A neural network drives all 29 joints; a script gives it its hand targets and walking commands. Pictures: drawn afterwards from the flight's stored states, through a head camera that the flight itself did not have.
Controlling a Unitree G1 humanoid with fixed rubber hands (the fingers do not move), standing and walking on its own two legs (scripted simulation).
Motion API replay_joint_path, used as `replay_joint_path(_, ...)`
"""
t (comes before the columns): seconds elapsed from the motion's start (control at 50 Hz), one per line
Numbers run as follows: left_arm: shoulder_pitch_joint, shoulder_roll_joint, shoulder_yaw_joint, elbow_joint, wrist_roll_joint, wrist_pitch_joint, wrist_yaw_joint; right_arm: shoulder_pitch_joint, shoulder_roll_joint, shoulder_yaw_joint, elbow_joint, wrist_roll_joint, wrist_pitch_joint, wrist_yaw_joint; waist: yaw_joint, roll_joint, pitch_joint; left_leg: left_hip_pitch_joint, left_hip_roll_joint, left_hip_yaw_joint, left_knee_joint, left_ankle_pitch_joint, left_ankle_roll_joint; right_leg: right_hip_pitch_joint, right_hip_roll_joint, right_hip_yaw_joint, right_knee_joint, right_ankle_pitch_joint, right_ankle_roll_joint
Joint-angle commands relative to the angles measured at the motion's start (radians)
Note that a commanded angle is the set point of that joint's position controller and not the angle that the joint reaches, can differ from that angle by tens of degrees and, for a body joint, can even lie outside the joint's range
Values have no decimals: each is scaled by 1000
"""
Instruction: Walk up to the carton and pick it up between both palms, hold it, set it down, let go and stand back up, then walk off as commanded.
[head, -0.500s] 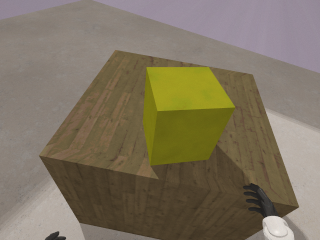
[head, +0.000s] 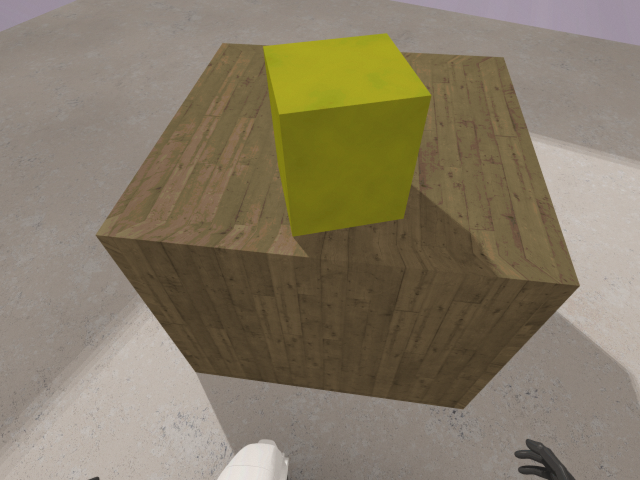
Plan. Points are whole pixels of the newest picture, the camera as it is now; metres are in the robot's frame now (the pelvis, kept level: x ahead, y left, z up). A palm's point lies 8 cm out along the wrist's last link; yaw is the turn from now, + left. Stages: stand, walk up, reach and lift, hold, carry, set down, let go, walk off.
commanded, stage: walk off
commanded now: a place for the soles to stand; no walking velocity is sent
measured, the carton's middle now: (338, 138) +0.64 +0.02 +0.06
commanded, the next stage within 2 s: stand in 1.80 s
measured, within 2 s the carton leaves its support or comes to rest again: neither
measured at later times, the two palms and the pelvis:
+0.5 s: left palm out of the picture -0.16 +0.34 -0.10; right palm out of the picture -0.04 -0.27 -0.09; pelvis -0.19 +0.02 +0.00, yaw +3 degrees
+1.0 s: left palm out of the picture -0.35 +0.32 -0.06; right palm out of the picture -0.27 -0.31 -0.09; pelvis -0.35 +0.01 +0.01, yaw +3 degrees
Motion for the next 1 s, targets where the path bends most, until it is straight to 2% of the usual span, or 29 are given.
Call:
replay_joint_path(0.0,-120,276,106,-115,18,-43,30,-10,-186,-84,-70,8,23,-7,-112,-192,45,47,-101,-152,479,-151,7,-366,-311,305,-474,67,-216)
replay_joint_path(0.04,-134,265,103,-109,11,-44,45,-1,-220,-93,-54,8,26,6,-136,-95,49,-21,-114,-133,520,-68,-9,-288,-261,233,-421,128,-178)
replay_joint_path(0.08,-90,258,103,-114,22,-41,57,28,-217,-104,-65,7,28,14,-117,-147,19,-96,-106,-158,529,-85,-14,-134,-247,239,-341,286,-177)
replay_joint_path(0.1,-39,269,112,-103,26,-43,58,17,-207,-99,-73,2,24,14,-88,-182,-54,-110,-114,-132,508,-128,-13,-39,-272,268,-307,367,-233)
replay_joint_path(0.14,15,260,109,-98,30,-46,68,4,-189,-101,-89,0,23,25,-61,-160,-167,-118,-108,-131,401,-154,-15,103,-263,292,-250,448,-240)
replay_joint_path(0.18,56,265,99,-79,31,-35,73,-1,-167,-88,-61,4,19,26,-46,-218,-235,-139,-90,-120,274,-212,-20,244,-274,297,-173,733,-234)
replay_joint_path(0.24,55,272,102,-102,32,-33,86,18,-160,-88,-56,12,17,29,-46,-225,-256,-84,-53,-112,98,-220,-14,236,-266,304,-156,718,-213)
replay_joint_path(0.28,15,303,102,-121,34,-29,87,36,-179,-100,-52,10,12,38,-52,-247,-273,43,-17,-94,11,-187,6,108,-280,317,-191,586,-202)
replay_joint_path(0.32,-38,292,94,-132,18,-20,76,133,-196,-110,-15,14,5,38,-107,-211,-277,233,-25,-72,-212,-71,33,-55,-218,233,-165,358,-122)
replay_joint_path(0.34,-28,261,78,-97,7,-24,74,134,-230,-107,-1,18,2,40,-131,-141,-274,326,30,-131,-273,-22,57,-171,-157,154,-80,237,-62)
replay_joint_path(0.36,36,196,78,-109,14,-30,71,104,-310,-118,-32,2,1,39,-113,208,-252,245,259,-455,-452,14,151,-271,3,16,167,-75,-8)
replay_joint_path(0.38,19,211,111,-118,15,-17,88,14,-311,-99,-63,11,-4,43,-113,212,-109,38,340,-551,-520,-71,237,-282,108,31,403,-302,27)
replay_joint_path(0.4,21,238,123,-117,18,-5,87,-27,-300,-105,-82,6,-2,41,-123,131,-103,-73,297,-537,-558,-319,257,-252,112,103,552,-266,13)
replay_joint_path(0.42,50,240,119,-110,10,3,68,-105,-281,-117,-115,-7,-4,31,-92,85,-58,-96,271,-458,-544,-342,242,-255,118,118,632,-205,13)
replay_joint_path(0.44,50,226,113,-94,0,4,63,-134,-242,-95,-108,-3,-5,25,-74,23,-33,-61,227,-366,-504,-158,213,-262,99,132,648,-150,-1)
replay_joint_path(0.5,149,231,101,-22,-7,-5,51,-139,-197,-98,-112,-6,3,25,-75,113,-121,47,164,-247,-465,-155,181,-268,86,67,587,-106,20)
replay_joint_path(0.58,209,234,104,-6,-15,1,19,-87,-227,-117,-132,-9,-6,18,-84,179,-153,45,190,-303,-562,-566,109,-152,59,8,347,-176,-1)
replay_joint_path(0.66,240,169,98,-15,-20,-22,21,-88,-236,-126,-120,-14,4,36,-51,154,-115,66,209,-305,-571,-469,115,18,-23,-64,-53,-244,-62)
replay_joint_path(0.68,284,176,107,4,-25,-26,19,-65,-257,-126,-110,-12,15,33,-33,129,-123,31,188,-250,-519,-451,80,129,-19,-70,-142,-229,-78)
replay_joint_path(0.7,309,179,102,-2,-15,-33,20,-45,-222,-107,-103,-12,13,39,-20,55,-110,-2,124,-230,-417,-434,38,152,-7,-8,-287,-247,-107)
replay_joint_path(0.72,347,243,135,4,-11,-41,26,-65,-177,-100,-113,-2,10,37,30,-210,-70,-143,6,-111,-9,-384,-6,120,-147,272,-411,-398,-177)
replay_joint_path(0.74,202,273,141,-41,3,-47,38,-11,-162,-131,-84,-5,7,45,-29,-216,-28,-151,-116,-41,340,-98,-51,-66,-309,462,-528,-567,-252)
replay_joint_path(0.76,58,294,137,-89,33,-74,49,-18,-157,-132,-99,-3,21,50,-92,-141,91,-159,-100,-232,459,-38,-34,-268,-377,546,-647,-600,-235)
replay_joint_path(0.8,-51,275,127,-130,37,-93,55,1,-215,-165,-102,10,29,57,-161,-71,197,-56,-74,-233,492,47,-35,-448,-292,376,-622,-488,-156)
replay_joint_path(0.82,-81,268,118,-134,32,-88,52,47,-233,-152,-74,21,22,63,-176,-102,153,-33,-77,-173,493,54,-39,-356,-249,324,-573,-438,-141)
replay_joint_path(0.86,-33,246,127,-142,47,-88,43,66,-220,-150,-83,27,0,75,-148,-147,2,-37,-51,-107,384,21,-35,-112,-209,265,-500,-414,-155)
replay_joint_path(0.92,179,265,136,-106,52,-101,38,14,-175,-123,-122,-1,-27,69,-57,-154,-120,-185,-59,-71,154,-80,-24,261,-232,310,-412,-224,-151)
replay_joint_path(0.96,154,288,142,-125,42,-97,34,77,-182,-124,-117,5,-35,72,-82,-159,-171,-105,-20,-29,53,-122,1,229,-246,302,-421,-323,-179)
replay_joint_path(0.98,116,311,146,-128,48,-90,29,112,-195,-124,-105,7,-28,77,-96,-237,-142,-37,-19,-15,57,-138,6,152,-239,285,-454,-385,-169)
